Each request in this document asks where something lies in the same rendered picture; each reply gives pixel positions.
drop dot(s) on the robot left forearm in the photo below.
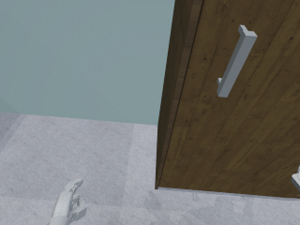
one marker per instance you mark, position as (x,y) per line
(58,220)

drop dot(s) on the robot left hand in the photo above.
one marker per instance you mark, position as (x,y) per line
(65,202)

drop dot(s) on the handle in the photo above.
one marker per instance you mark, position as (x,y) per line
(238,59)

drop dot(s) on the robot right hand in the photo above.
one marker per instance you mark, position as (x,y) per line
(296,178)

